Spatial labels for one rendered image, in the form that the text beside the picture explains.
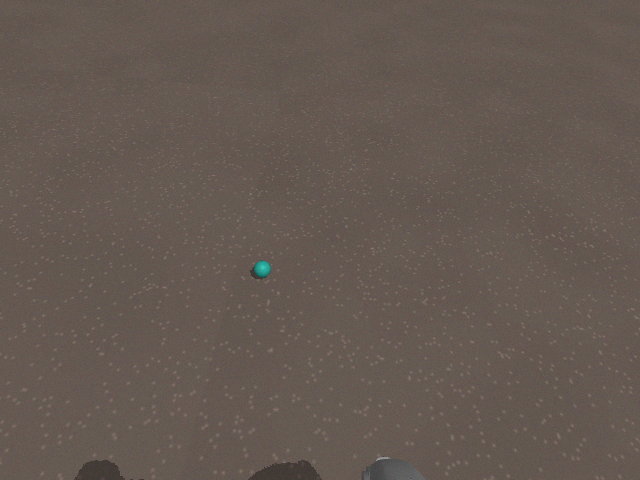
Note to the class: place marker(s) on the ball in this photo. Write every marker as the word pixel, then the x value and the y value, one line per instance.
pixel 262 268

